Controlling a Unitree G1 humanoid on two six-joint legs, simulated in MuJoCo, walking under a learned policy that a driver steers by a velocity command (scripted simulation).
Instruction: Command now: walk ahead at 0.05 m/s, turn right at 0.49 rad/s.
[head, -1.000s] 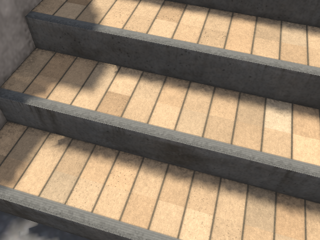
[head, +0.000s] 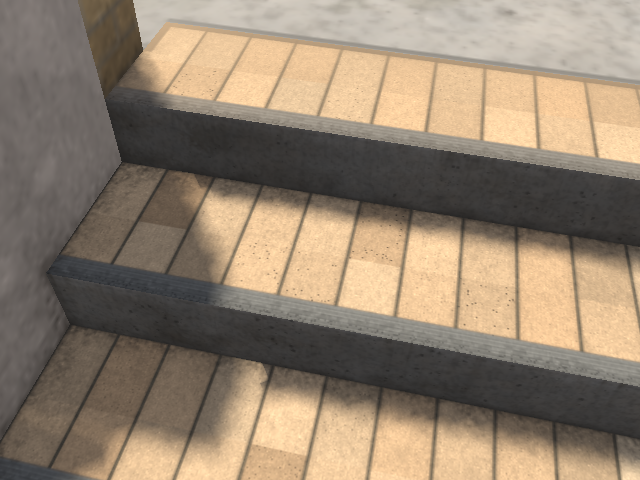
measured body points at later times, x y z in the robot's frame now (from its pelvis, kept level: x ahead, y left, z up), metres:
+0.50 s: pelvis +0.06 -0.04 +0.00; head +0.08 -0.08 +0.45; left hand +0.24 +0.19 -0.09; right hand +0.19 -0.33 -0.10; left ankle +0.10 +0.09 -0.62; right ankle +0.04 -0.13 -0.73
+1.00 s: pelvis +0.13 -0.02 +0.01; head +0.15 +0.01 +0.46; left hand +0.40 +0.07 -0.10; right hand -0.01 -0.26 -0.09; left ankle +0.14 +0.08 -0.73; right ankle +0.04 -0.16 -0.53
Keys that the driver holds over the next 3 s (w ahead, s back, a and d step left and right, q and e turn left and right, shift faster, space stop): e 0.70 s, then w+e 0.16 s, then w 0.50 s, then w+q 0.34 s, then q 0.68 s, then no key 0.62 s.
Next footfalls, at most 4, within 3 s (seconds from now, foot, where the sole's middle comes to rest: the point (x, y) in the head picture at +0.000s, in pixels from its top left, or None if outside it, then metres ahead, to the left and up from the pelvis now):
0.28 right None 0.08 -0.14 -0.77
0.74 left None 0.18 0.06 -0.77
1.36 right None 0.35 -0.45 -0.60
1.94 left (567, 323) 0.69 -0.44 -0.43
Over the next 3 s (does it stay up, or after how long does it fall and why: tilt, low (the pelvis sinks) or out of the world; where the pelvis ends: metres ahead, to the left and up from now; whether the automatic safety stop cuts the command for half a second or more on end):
stays up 0.70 -0.58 0.34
